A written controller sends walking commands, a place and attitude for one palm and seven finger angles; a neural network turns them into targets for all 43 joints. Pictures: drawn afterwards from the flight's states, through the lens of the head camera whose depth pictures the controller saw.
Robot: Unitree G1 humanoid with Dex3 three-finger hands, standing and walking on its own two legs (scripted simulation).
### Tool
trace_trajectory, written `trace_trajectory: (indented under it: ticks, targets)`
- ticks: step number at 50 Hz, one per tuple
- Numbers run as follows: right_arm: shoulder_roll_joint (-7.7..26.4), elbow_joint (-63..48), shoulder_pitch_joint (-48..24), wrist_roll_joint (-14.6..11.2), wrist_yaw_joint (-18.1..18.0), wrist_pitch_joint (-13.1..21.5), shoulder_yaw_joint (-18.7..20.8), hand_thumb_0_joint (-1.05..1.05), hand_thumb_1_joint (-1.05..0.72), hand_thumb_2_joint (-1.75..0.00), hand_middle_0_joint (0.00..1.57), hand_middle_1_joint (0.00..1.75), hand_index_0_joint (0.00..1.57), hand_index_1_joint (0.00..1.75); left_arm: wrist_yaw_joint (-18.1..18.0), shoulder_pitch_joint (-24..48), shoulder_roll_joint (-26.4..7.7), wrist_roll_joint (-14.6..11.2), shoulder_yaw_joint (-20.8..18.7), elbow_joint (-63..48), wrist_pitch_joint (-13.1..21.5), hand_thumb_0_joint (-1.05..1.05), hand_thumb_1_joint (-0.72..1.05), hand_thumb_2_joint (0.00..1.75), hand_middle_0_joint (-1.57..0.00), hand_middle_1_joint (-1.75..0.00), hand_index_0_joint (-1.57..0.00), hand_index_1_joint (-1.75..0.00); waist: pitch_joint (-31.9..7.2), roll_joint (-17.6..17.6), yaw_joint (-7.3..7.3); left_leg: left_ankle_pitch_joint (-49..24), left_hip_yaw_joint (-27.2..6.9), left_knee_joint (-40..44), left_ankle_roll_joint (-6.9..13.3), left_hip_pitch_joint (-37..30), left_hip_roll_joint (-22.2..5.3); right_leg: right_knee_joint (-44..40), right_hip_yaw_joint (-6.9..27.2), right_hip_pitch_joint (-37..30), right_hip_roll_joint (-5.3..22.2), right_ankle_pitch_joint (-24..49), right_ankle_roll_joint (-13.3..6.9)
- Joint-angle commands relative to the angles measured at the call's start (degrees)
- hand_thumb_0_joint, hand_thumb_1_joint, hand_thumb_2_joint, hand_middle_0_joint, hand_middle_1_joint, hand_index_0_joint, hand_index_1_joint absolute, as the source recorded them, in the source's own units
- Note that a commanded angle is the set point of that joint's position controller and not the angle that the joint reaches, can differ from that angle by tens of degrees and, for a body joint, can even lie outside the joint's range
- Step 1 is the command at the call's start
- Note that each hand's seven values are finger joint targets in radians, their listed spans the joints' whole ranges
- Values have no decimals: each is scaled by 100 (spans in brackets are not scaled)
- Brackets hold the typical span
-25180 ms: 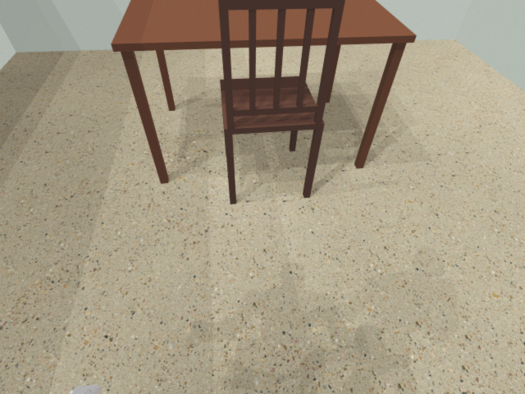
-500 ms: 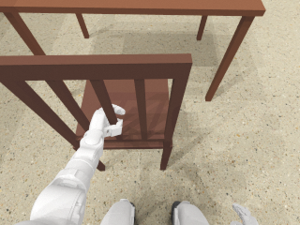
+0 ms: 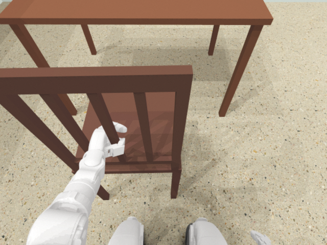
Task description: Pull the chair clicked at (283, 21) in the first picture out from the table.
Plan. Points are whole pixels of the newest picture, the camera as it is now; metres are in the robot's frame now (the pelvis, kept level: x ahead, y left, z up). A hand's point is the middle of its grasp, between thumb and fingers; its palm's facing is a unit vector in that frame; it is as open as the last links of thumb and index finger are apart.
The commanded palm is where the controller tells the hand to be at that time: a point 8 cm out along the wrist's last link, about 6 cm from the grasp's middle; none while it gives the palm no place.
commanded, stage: step backward, pulling the chair out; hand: left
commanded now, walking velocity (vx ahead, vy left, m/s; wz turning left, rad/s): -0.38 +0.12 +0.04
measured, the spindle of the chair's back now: (111, 133) +0.39 +0.16 -0.01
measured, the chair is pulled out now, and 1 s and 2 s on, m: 0.41 0.46 0.49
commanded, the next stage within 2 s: none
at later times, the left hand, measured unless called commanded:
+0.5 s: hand (120, 148) +0.36 +0.14 -0.04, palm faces +0.03 -0.98 -0.18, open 5.6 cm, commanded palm +0.35 +0.19 -0.03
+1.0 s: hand (116, 161) +0.32 +0.14 -0.04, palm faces +0.02 -0.98 -0.19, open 5.6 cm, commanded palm +0.33 +0.19 -0.03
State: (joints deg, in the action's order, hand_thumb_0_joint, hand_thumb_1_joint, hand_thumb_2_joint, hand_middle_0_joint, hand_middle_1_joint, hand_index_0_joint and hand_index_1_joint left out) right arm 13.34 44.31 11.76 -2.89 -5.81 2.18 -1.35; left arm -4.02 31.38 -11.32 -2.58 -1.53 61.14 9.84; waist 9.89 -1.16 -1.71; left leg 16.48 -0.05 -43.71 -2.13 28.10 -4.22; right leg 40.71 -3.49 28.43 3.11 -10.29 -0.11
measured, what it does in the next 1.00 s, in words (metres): steps on the spot: left foot, then right foot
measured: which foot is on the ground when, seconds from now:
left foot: down 0.00-0.00, up 0.02-0.12, down 0.14-1.00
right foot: down 0.00-0.16, up 0.18-0.24, down 0.26-1.00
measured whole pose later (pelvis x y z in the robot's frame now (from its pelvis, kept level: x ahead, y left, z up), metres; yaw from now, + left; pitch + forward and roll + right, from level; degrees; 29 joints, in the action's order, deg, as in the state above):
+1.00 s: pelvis -0.05 +0.00 +0.01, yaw +1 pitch +0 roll -1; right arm 13.7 44.9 13.1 -2.7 -6.0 0.8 -1.0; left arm -4.2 33.0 -10.6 -2.6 -1.4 61.7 7.3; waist 9.7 -1.1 -1.2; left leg 17.2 0.0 -39.4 -2.3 22.3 -3.7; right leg 34.8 -2.6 24.7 3.4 -9.4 2.0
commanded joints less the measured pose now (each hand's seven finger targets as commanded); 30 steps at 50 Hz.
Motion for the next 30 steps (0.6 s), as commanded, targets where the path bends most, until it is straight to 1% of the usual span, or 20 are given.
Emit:
trace_trajectory:
  ticks: [1, 3, 5, 6, 7, 8, 9, 11, 12, 14, 16, 17, 18, 20, 22, 23, 25, 26, 28, 30]
  targets:
    - [903, -312, 266, 27, -127, 157, 367, 0, -90, -90, 20, 30, 20, 30, -265, 1755, -1367, 67, -308, -962, 291, 0, 90, 90, -50, -145, -50, -145, -2383, 1362, 54, 1127, -94, -1415, 22, -1570, 293, -2767, 1839, 302, 1875, -2872, -799]
    - [775, -319, 110, 57, -92, 213, 202, 0, -90, -90, 20, 30, 20, 30, -210, 1918, -1235, 52, -306, -1067, 226, 0, 90, 90, -50, -145, -50, -145, -2373, 1205, 84, 1147, -257, -657, 52, -1308, 217, -2248, 1382, -475, 1733, -1445, -702]
    - [815, -256, 219, 28, -119, 277, 185, 0, -90, -90, 20, 30, 20, 30, -203, 1829, -1217, 38, -384, -1055, 229, 0, 90, 90, -50, -145, -50, -145, -2389, 1123, 99, 675, -214, 1067, 110, -1430, 83, -1639, 1121, -1016, 1499, -611, -442]
    - [985, -252, 232, 20, -168, 269, 245, 0, -90, -90, 20, 30, 20, 30, -206, 1724, -1171, -9, -325, -875, 178, 0, 90, 90, -50, -145, -50, -145, -2158, 431, 126, 26, -551, 1808, 269, -1320, -243, -1235, 887, -1099, 1126, -442, -277]
    - [1121, -336, 202, 52, -166, 256, 307, 0, -90, -90, 20, 30, 20, 30, -186, 1794, -1063, 25, -316, -995, 199, 0, 90, 90, -50, -145, -50, -145, -2290, -444, 227, -1022, -1030, 2045, 468, -1196, -764, -568, 590, -1190, 617, -197, -72]
    - [1019, -493, 35, 76, -109, 198, 325, 0, -90, -90, 20, 30, 20, 30, -148, 2167, -832, 9, -125, -1303, 266, 0, 90, 90, -50, -145, -50, -145, -2423, -1188, 213, -1542, -1357, 2045, 669, -911, -1264, 203, 354, -1412, 385, -381, 6]
    - [897, -545, -42, 145, -72, 138, 274, 0, -90, -90, 20, 30, 20, 30, -134, 2575, -691, 66, -24, -1585, 316, 0, 90, 90, -50, -145, -50, -145, -2387, -1487, 176, -2398, -1483, 1919, 767, -877, -1380, 441, 318, -1385, 312, -540, 20]
    - [924, -462, 180, 114, -43, 103, 344, 0, -90, -90, 20, 30, 20, 30, -167, 2409, -771, 35, -177, -1391, 294, 0, 90, 90, -50, -145, -50, -145, -2704, -701, 136, -4186, -1461, 1206, 749, -1720, -1426, -129, 456, -1509, 300, 106, -61]
    - [968, -435, 251, 118, -1, 102, 378, 0, -90, -90, 20, 30, 20, 30, -140, 2354, -589, 76, -46, -1306, 312, 0, 90, 90, -50, -145, -50, -145, -2737, -610, 108, -4655, -1293, 910, 609, -1945, -1327, -537, 514, -1605, 383, 741, -146]
    - [957, -412, 282, 106, 41, 97, 385, 0, -90, -90, 20, 30, 20, 30, -123, 2481, -598, 126, 27, -1394, 385, 0, 90, 90, -50, -145, -50, -145, -2852, -711, 23, -4283, -1003, 680, 298, -1841, -1087, -909, 639, -1992, 604, 2155, -290]
    - [1057, -356, 399, 28, -45, 55, 436, 0, -90, -90, 20, 30, 20, 30, -144, 2380, -913, 27, -101, -1257, 329, 0, 90, 90, -50, -145, -50, -145, -3319, -46, -61, -3719, -687, 455, 69, -1751, -792, -782, 858, -2544, 1006, 3644, -480]
    - [1021, -379, 291, 7, -66, 33, 433, 0, -90, -90, 20, 30, 20, 30, -140, 2441, -1012, 18, -158, -1277, 311, 0, 90, 90, -50, -145, -50, -145, -3407, 62, -62, -2977, -612, 409, 2, -1609, -673, -752, 989, -2512, 1220, 3756, -540]
    - [971, -407, 208, -10, -87, 16, 406, 0, -90, -90, 20, 30, 20, 30, -138, 2428, -1042, -13, -145, -1288, 300, 0, 90, 90, -50, -145, -50, -145, -3343, 13, -48, -2078, -538, 372, -28, -1493, -530, -854, 1060, -2389, 1378, 3588, -541]
    - [922, -422, 159, -28, -138, -6, 384, 0, -90, -90, 20, 30, 20, 30, -160, 2312, -1169, -12, -219, -1241, 233, 0, 90, 90, -50, -145, -50, -145, -3284, 281, -10, -743, -487, 389, -19, -1362, -335, -1098, 1172, -2150, 1533, 2871, -511]
    - [1007, -436, 178, -45, -174, -40, 378, 0, -90, -90, 20, 30, 20, 30, -171, 2168, -1191, -40, -226, -1145, 91, 0, 90, 90, -50, -145, -50, -145, -3174, 487, 23, -598, -600, 658, 63, -1323, -343, -1204, 1083, -1927, 1460, 1892, -443]
    - [970, -502, 61, -31, -179, -45, 353, 0, -90, -90, 20, 30, 20, 30, -177, 2267, -1170, -26, -228, -1257, 110, 0, 90, 90, -50, -145, -50, -145, -3083, 393, 44, -559, -620, 832, 117, -1310, -373, -1223, 968, -1776, 1357, 1281, -348]
    - [983, -602, -30, -5, -182, -44, 353, 0, -90, -90, 20, 30, 20, 30, -199, 2240, -1066, 16, -210, -1295, 145, 0, 90, 90, -50, -145, -50, -145, -2881, 50, 91, -660, -803, 1251, 271, -1195, -583, -1053, 766, -1520, 971, 124, -195]
    - [1018, -578, -25, -10, -174, -66, 357, 0, -90, -90, 20, 30, 20, 30, -195, 2139, -992, -21, -152, -1162, 107, 0, 90, 90, -50, -145, -50, -145, -2703, -388, 101, -755, -1024, 1529, 411, -975, -831, -713, 621, -1535, 732, -295, -147]
    - [988, -703, -105, 31, -114, -102, 353, 0, -90, -90, 20, 30, 20, 30, -185, 2357, -897, 38, -131, -1356, 170, 0, 90, 90, -50, -145, -50, -145, -2588, -948, 165, -1021, -1233, 1730, 612, -449, -1139, -55, 429, -1753, 381, -526, -85]
    - [958, -694, 17, 26, -98, -68, 372, 0, -90, -90, 20, 30, 20, 30, -175, 2465, -874, 49, -112, -1477, 258, 0, 90, 90, -50, -145, -50, -145, -2755, -685, 149, -1469, -1099, 1344, 580, -561, -1070, -292, 547, -1983, 455, -29, -146]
